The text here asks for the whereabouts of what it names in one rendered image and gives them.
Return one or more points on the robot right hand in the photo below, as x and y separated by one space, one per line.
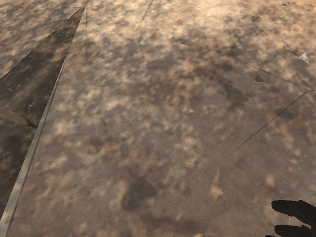
303 211

